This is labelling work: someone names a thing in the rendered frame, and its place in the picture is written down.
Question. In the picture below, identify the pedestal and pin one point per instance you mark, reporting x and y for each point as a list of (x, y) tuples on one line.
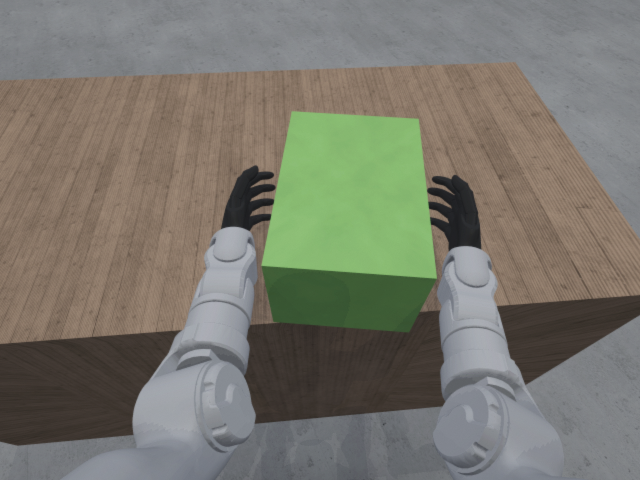
[(111, 189)]

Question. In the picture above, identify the robot right forearm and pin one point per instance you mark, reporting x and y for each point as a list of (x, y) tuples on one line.
[(473, 341)]

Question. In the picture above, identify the robot left upper arm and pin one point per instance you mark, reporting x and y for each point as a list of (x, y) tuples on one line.
[(187, 425)]

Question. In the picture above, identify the right robot hand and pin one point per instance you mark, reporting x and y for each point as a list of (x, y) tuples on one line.
[(463, 228)]

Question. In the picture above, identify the robot left forearm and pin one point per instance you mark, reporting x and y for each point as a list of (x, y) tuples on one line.
[(221, 310)]

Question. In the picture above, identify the left robot hand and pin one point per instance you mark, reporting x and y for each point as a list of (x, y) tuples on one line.
[(239, 208)]

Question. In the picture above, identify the robot right upper arm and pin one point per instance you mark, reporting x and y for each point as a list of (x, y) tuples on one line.
[(483, 434)]

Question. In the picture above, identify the carton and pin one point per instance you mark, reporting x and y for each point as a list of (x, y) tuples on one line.
[(350, 242)]

